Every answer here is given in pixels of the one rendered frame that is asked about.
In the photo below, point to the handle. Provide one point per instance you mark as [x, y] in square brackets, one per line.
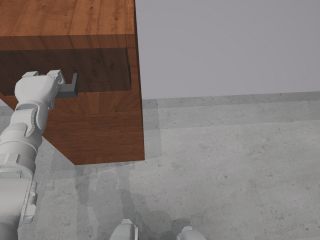
[68, 90]

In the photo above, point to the robot right thigh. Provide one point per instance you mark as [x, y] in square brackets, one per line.
[190, 235]

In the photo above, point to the drawer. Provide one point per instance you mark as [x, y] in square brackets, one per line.
[99, 69]

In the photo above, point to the cabinet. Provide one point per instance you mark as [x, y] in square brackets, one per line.
[94, 127]

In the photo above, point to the robot left forearm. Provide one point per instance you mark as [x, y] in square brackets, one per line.
[20, 141]

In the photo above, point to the left robot shin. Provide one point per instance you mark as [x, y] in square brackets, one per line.
[126, 221]

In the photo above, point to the left robot upper arm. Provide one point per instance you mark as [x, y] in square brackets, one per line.
[18, 199]

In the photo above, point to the robot left hand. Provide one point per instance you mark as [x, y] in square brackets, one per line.
[40, 88]

